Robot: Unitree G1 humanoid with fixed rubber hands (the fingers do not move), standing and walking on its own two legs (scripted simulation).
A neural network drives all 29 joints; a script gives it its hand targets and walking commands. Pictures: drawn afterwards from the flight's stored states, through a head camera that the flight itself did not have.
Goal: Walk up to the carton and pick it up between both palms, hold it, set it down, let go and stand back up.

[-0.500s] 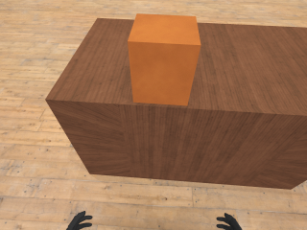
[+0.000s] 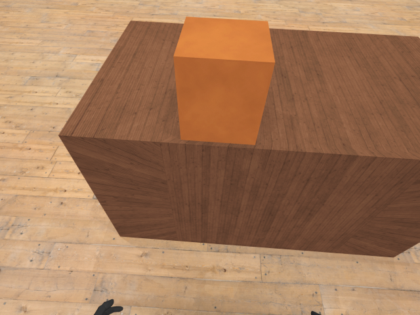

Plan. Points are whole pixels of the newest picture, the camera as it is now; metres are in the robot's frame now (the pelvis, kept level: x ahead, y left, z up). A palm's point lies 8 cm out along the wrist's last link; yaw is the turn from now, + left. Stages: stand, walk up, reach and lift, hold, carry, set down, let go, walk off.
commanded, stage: stand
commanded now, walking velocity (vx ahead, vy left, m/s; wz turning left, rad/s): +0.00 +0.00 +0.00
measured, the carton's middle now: (222, 83) +0.65 -0.01 +0.08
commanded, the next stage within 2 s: none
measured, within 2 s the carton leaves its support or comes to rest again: neither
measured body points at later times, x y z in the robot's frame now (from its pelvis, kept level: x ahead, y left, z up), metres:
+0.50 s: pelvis +0.01 +0.00 +0.01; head +0.02 +0.00 +0.46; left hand +0.05 +0.23 -0.14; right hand +0.05 -0.23 -0.14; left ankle +0.00 +0.12 -0.73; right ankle +0.00 -0.12 -0.73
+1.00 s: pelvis +0.00 +0.00 +0.01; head +0.01 +0.00 +0.46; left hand +0.00 +0.21 -0.15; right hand -0.01 -0.21 -0.15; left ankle +0.00 +0.12 -0.73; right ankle +0.00 -0.12 -0.73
